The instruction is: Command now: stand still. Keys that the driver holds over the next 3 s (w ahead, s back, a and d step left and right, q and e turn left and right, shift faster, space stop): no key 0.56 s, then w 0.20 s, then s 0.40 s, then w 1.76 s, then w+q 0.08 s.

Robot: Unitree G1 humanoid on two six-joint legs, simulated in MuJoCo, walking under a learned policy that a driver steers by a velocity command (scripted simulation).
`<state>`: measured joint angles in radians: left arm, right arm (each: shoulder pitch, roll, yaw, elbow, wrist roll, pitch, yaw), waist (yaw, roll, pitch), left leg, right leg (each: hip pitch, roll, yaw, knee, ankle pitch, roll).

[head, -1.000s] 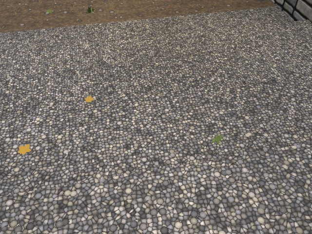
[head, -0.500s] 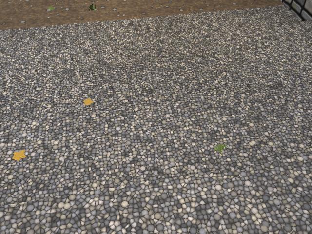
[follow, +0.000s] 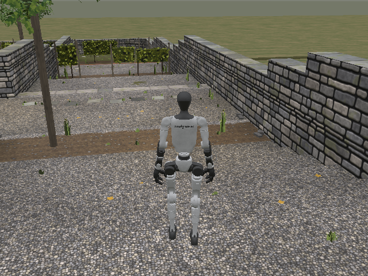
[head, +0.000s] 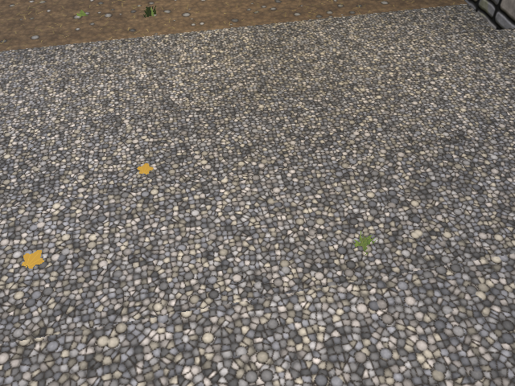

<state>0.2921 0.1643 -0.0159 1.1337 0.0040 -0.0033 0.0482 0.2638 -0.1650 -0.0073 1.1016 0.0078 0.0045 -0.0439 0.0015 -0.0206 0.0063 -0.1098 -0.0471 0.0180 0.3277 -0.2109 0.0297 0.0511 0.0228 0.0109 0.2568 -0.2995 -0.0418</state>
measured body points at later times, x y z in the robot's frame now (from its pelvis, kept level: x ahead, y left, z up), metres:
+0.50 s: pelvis -0.03 -0.01 +0.00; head -0.03 -0.02 +0.45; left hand -0.07 +0.20 -0.16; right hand -0.04 -0.23 -0.16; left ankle -0.02 +0.10 -0.75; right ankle -0.10 -0.09 -0.75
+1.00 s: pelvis +0.04 +0.02 -0.01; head +0.05 +0.04 +0.44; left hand +0.01 +0.23 -0.18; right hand +0.01 -0.19 -0.16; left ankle -0.01 +0.08 -0.75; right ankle -0.03 -0.10 -0.72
